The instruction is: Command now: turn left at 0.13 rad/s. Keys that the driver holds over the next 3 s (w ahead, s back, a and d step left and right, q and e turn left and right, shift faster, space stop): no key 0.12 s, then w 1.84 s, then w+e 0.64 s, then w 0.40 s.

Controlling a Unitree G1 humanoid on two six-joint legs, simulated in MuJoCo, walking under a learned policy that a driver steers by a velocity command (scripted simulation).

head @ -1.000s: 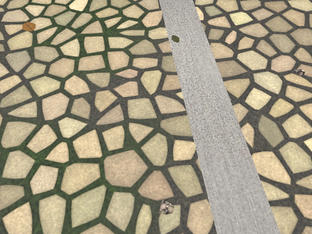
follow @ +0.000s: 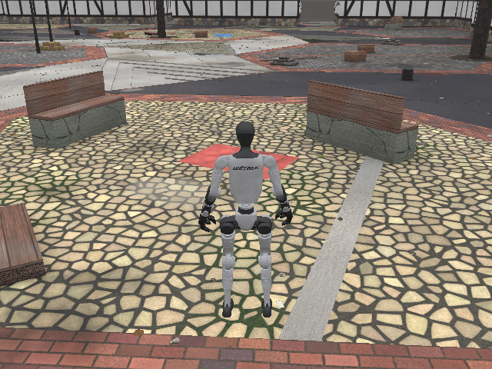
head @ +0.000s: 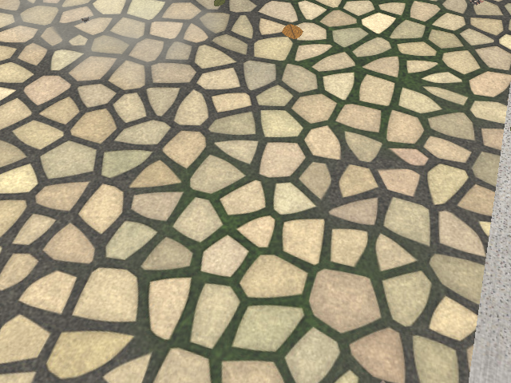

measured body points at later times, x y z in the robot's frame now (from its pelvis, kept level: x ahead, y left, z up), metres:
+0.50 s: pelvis +0.07 -0.03 +0.00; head +0.08 -0.06 +0.45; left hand +0.13 +0.26 -0.11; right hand +0.16 -0.31 -0.13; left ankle +0.00 +0.11 -0.68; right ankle +0.06 -0.12 -0.74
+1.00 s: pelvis +0.34 +0.00 -0.01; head +0.38 +0.00 +0.43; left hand +0.32 +0.28 -0.15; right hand +0.55 -0.25 -0.10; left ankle +0.44 +0.09 -0.74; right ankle +0.14 -0.13 -0.65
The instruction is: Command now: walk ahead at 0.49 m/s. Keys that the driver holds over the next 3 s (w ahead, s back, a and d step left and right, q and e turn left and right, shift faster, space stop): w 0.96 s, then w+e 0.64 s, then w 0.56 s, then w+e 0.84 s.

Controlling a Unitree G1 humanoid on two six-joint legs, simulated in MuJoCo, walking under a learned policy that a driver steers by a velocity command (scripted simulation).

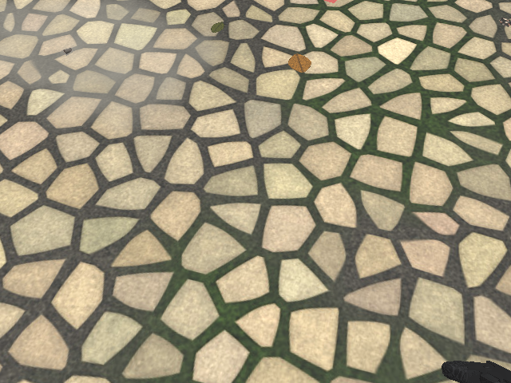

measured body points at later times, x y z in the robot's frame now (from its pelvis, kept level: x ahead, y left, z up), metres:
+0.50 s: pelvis +0.30 -0.06 +0.00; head +0.33 -0.07 +0.45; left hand +0.48 +0.20 -0.09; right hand +0.32 -0.34 -0.14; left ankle +0.13 +0.08 -0.65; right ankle +0.39 -0.15 -0.72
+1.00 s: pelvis +0.58 -0.03 +0.00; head +0.61 -0.02 +0.45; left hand +0.55 +0.26 -0.14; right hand +0.80 -0.26 -0.08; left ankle +0.70 +0.08 -0.72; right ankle +0.40 -0.15 -0.71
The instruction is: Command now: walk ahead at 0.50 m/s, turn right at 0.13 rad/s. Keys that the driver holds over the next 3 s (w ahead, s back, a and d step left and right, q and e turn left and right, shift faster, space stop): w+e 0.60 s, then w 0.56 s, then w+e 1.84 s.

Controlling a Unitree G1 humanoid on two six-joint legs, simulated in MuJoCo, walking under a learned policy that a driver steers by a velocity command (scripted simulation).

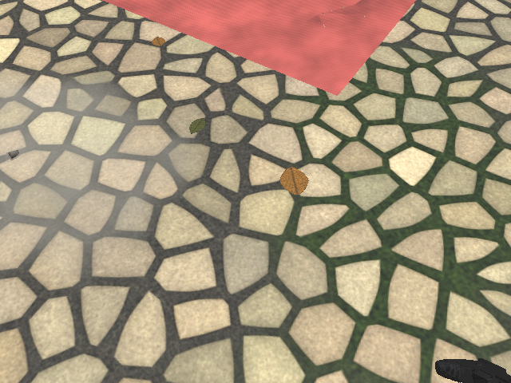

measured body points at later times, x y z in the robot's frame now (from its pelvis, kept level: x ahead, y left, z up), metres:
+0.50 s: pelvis +0.27 -0.02 +0.00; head +0.31 -0.04 +0.45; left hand +0.52 +0.17 -0.09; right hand +0.23 -0.31 -0.14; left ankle +0.12 +0.11 -0.72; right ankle +0.39 -0.15 -0.71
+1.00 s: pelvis +0.56 -0.09 +0.01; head +0.59 -0.11 +0.46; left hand +0.70 +0.17 -0.11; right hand +0.66 -0.39 -0.09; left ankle +0.75 -0.04 -0.71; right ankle +0.39 -0.14 -0.72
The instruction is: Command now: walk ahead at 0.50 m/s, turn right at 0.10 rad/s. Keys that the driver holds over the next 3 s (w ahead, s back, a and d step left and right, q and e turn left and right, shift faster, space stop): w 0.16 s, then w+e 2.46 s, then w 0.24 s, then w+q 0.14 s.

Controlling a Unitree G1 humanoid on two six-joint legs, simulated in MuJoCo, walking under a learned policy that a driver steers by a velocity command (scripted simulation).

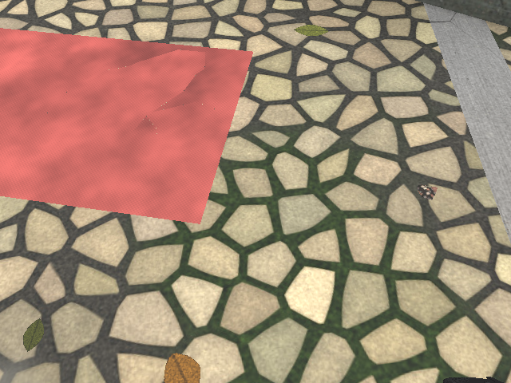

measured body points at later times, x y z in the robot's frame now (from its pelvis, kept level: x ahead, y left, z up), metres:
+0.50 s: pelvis +0.27 +0.02 +0.00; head +0.30 +0.01 +0.45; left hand +0.50 +0.23 -0.09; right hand +0.26 -0.27 -0.13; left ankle +0.16 +0.12 -0.73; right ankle +0.44 -0.15 -0.70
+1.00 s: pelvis +0.56 -0.06 +0.01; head +0.58 -0.08 +0.46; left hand +0.72 +0.20 -0.10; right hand +0.67 -0.37 -0.07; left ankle +0.77 +0.02 -0.70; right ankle +0.44 -0.12 -0.73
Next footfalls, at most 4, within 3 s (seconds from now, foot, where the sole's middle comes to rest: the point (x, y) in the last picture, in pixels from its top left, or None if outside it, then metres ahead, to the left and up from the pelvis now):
0.02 left None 0.19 0.12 -0.77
0.60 right None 0.48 -0.13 -0.77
1.06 left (295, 268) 0.80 -0.02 -0.77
1.58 right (426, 258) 0.86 -0.40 -0.77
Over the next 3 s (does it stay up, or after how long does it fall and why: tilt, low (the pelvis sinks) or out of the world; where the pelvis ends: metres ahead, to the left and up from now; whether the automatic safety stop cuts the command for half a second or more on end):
stays up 1.10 -0.91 0.01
